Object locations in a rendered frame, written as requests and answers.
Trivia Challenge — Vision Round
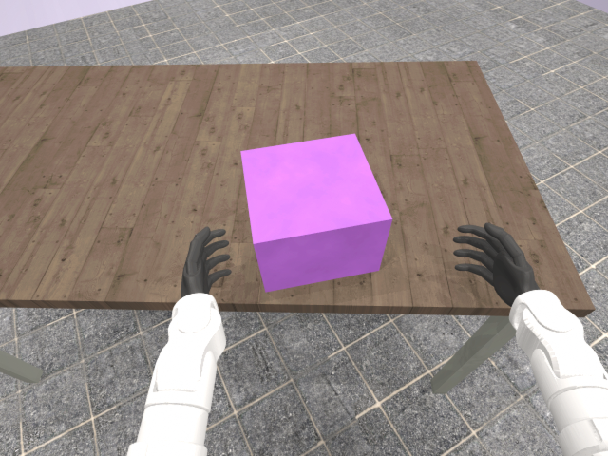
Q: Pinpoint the table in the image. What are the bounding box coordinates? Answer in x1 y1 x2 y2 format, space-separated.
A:
0 61 595 394

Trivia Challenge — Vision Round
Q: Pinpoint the right robot forearm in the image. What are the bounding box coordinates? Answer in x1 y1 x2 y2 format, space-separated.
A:
509 290 608 456

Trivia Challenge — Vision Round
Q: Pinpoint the left robot forearm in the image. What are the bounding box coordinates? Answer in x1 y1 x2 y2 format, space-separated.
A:
126 293 226 456

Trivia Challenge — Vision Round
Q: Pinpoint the robot right hand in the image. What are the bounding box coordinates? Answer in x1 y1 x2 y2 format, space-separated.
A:
453 223 540 307

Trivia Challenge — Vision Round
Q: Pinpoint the robot left hand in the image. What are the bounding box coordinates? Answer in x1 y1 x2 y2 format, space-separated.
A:
180 226 232 298

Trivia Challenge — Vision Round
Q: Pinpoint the carton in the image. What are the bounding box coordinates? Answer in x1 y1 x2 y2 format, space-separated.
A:
240 134 392 293

